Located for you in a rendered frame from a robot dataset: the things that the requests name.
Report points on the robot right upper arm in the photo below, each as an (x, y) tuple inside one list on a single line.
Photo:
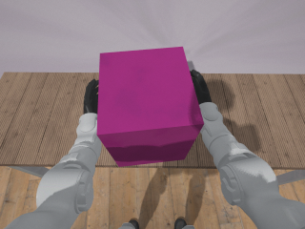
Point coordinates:
[(251, 185)]

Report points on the robot right foot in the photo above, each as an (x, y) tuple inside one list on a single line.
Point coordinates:
[(179, 224)]

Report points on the robot right hand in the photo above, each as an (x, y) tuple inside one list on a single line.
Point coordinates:
[(200, 87)]

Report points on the carton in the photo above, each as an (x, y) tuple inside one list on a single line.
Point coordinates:
[(147, 109)]

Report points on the right robot forearm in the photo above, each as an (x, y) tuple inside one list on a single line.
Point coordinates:
[(220, 143)]

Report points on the table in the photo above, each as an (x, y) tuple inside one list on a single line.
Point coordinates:
[(39, 115)]

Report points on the robot left foot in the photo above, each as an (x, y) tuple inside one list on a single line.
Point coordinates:
[(134, 223)]

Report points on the robot foot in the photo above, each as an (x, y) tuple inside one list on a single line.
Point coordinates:
[(134, 223), (179, 224)]

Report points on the left robot forearm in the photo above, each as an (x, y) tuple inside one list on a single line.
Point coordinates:
[(86, 149)]

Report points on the robot left upper arm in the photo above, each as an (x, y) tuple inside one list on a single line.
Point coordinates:
[(63, 195)]

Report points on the robot left hand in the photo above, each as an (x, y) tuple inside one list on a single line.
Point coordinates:
[(91, 98)]

